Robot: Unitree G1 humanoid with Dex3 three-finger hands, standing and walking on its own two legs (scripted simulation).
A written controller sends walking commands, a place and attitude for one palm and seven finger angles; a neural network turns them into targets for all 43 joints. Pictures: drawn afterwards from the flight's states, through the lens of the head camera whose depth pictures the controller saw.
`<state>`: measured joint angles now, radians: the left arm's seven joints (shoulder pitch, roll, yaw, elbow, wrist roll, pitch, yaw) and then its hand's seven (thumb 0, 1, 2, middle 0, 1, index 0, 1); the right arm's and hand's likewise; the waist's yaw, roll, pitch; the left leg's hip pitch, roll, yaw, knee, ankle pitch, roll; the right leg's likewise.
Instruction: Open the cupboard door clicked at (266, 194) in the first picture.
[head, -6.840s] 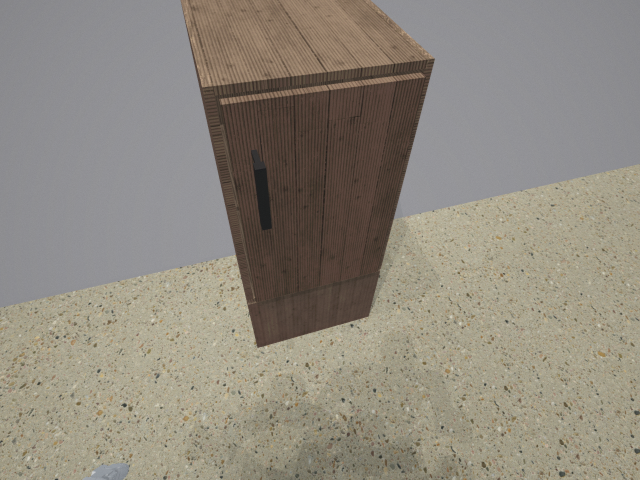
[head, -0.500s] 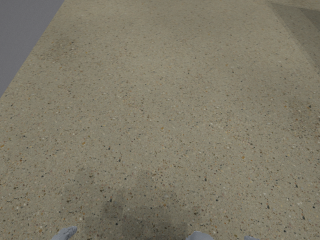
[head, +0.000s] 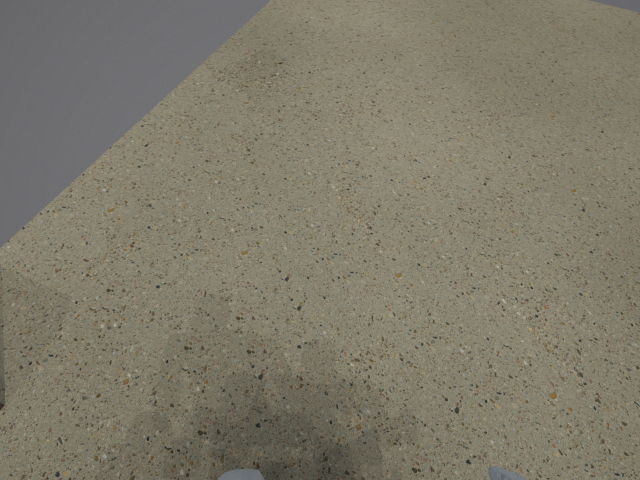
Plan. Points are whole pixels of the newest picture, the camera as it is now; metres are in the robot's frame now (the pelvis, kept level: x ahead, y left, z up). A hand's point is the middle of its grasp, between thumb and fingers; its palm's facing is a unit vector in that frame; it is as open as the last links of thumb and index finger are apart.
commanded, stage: turn to face it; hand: left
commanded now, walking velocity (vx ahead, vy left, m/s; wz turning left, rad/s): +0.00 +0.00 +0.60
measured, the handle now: out of the picture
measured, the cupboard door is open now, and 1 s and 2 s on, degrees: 0 0 0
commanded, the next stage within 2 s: take the last steps up to it in 2.00 s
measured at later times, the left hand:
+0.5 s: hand out of the picture +0.09 +0.20 -0.12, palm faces +0.28 -0.92 -0.27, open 7.3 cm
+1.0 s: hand out of the picture -0.09 +0.23 -0.16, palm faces +0.61 -0.75 -0.26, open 7.4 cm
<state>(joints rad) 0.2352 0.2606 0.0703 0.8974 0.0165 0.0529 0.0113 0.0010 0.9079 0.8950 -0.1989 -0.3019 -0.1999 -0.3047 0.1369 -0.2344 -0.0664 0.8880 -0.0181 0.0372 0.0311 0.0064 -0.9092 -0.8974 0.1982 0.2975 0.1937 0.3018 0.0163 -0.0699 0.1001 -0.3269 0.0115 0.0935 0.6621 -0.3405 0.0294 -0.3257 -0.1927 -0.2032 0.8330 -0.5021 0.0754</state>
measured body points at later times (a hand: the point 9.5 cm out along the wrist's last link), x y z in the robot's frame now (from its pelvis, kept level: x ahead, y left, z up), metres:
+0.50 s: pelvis +0.01 -0.03 +0.01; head +0.05 -0.04 +0.46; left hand +0.08 +0.24 -0.10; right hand +0.13 -0.27 -0.14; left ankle -0.01 +0.09 -0.69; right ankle +0.04 -0.15 -0.72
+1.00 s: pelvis +0.00 +0.01 +0.02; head +0.02 +0.06 +0.46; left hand -0.13 +0.26 -0.14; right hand +0.24 -0.14 -0.10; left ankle -0.06 +0.09 -0.72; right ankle +0.07 -0.14 -0.64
